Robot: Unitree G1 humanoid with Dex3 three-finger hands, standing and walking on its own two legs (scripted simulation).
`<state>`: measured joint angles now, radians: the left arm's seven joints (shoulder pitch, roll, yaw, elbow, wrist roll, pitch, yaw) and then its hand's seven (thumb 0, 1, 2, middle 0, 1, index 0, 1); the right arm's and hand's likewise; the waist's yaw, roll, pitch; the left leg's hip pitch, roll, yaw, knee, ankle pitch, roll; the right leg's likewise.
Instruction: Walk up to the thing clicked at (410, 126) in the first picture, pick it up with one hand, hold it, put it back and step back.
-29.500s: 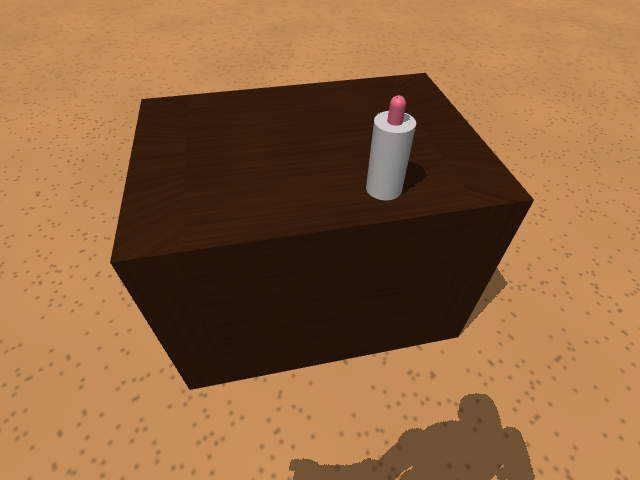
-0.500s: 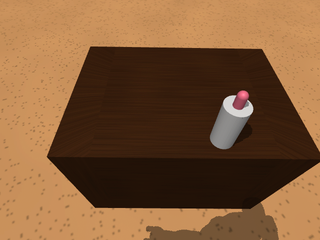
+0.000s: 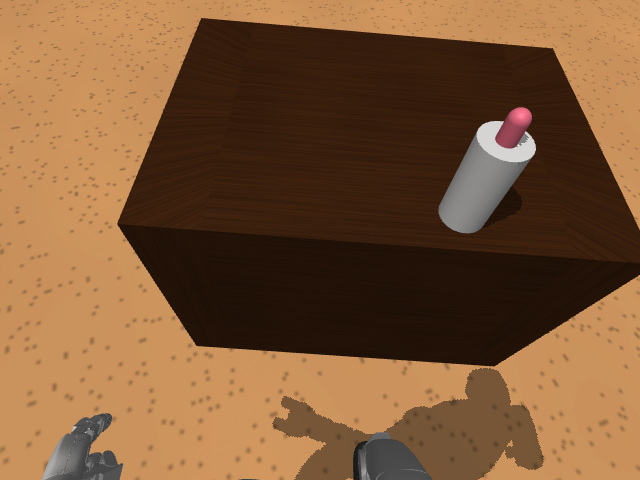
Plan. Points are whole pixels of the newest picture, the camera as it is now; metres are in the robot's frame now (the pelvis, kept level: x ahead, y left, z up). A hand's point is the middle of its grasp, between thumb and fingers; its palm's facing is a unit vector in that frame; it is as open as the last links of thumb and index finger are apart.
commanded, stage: step back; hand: right
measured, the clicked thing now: (488, 170) +0.55 -0.25 +0.01
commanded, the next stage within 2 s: none
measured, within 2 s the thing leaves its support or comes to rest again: neither
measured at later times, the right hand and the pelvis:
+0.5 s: hand out of the picture +0.01 -0.26 -0.14, palm faces +0.05 +0.94 -0.33, open 7.3 cm; pelvis -0.09 +0.00 +0.02, yaw -5 degrees
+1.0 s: hand out of the picture -0.14 -0.24 -0.10, palm faces +0.02 +0.88 -0.47, open 7.4 cm; pelvis -0.23 +0.04 +0.02, yaw -5 degrees
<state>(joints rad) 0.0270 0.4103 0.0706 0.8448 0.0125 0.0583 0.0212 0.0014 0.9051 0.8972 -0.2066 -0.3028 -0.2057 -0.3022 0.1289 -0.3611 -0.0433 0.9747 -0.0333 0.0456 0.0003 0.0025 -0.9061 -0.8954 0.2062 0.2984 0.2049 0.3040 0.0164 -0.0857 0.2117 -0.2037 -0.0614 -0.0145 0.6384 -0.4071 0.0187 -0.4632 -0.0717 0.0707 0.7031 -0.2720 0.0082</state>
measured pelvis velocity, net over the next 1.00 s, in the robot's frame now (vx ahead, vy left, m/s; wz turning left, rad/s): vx -0.23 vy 0.04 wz -0.09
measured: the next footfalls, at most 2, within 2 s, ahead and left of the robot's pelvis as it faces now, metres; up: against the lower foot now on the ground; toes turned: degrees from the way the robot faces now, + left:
right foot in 0.32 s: -0.04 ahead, -0.10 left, +0.00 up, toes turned -1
left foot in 0.70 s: -0.12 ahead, +0.14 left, +0.00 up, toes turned -4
